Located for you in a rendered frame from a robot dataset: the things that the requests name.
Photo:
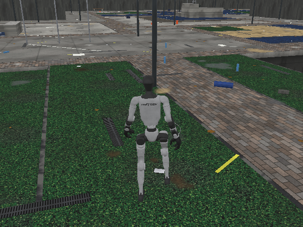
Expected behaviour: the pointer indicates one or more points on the robot right upper arm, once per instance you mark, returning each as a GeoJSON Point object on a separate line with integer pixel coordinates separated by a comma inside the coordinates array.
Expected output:
{"type": "Point", "coordinates": [166, 108]}

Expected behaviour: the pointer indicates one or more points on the left robot shin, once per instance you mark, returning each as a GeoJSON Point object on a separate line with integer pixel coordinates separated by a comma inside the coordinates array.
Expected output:
{"type": "Point", "coordinates": [140, 178]}

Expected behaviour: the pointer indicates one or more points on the robot right forearm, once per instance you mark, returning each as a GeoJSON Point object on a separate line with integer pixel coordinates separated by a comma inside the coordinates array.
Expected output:
{"type": "Point", "coordinates": [173, 128]}

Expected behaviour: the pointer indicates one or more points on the robot left hand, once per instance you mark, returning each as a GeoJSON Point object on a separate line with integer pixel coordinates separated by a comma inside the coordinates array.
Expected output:
{"type": "Point", "coordinates": [130, 131]}

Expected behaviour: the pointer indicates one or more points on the robot left upper arm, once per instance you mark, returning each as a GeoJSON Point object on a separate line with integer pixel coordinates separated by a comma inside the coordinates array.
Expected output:
{"type": "Point", "coordinates": [132, 108]}

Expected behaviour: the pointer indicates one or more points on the robot right hand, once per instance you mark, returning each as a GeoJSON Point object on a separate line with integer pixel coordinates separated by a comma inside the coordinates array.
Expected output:
{"type": "Point", "coordinates": [178, 142]}

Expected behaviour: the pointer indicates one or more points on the robot left forearm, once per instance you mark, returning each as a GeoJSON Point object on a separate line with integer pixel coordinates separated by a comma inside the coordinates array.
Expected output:
{"type": "Point", "coordinates": [127, 124]}

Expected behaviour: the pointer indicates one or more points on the left robot thigh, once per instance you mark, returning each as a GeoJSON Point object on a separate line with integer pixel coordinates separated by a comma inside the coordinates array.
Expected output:
{"type": "Point", "coordinates": [140, 146]}

